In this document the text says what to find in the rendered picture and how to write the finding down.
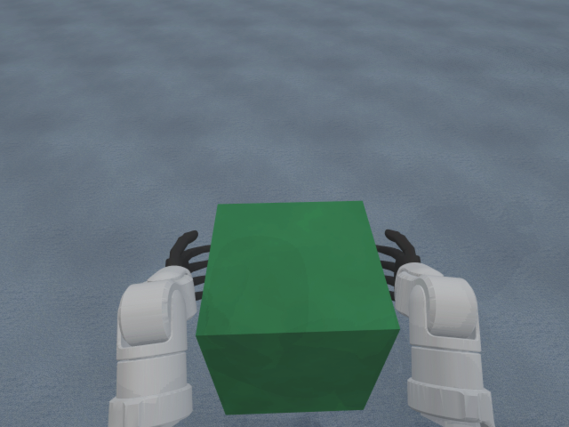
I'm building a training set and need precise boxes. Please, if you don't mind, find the carton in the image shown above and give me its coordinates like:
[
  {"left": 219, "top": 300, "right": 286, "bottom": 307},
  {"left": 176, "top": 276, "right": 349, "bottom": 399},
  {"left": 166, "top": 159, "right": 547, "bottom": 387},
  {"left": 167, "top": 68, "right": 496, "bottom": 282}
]
[{"left": 196, "top": 201, "right": 400, "bottom": 415}]

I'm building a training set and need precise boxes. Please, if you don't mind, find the right robot hand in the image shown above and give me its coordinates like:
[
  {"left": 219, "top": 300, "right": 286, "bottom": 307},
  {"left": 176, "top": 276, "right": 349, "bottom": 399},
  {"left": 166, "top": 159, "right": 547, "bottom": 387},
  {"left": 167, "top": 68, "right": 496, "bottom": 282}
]
[{"left": 376, "top": 230, "right": 421, "bottom": 301}]

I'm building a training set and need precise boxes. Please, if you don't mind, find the robot left forearm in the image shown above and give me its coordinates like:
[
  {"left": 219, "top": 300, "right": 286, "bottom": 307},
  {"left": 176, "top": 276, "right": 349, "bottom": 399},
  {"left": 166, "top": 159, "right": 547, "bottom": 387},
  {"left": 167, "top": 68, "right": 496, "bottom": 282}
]
[{"left": 108, "top": 266, "right": 197, "bottom": 427}]

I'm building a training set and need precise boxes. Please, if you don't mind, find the left robot hand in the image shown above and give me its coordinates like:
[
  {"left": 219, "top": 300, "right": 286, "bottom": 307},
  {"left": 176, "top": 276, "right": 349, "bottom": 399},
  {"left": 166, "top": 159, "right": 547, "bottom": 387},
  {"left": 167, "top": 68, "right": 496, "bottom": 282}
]
[{"left": 165, "top": 230, "right": 211, "bottom": 301}]

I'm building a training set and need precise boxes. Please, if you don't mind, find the robot right forearm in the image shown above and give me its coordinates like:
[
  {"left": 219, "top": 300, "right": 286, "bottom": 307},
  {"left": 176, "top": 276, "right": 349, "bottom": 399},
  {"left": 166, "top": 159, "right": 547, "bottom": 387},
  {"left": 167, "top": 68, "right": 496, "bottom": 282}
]
[{"left": 394, "top": 262, "right": 495, "bottom": 427}]

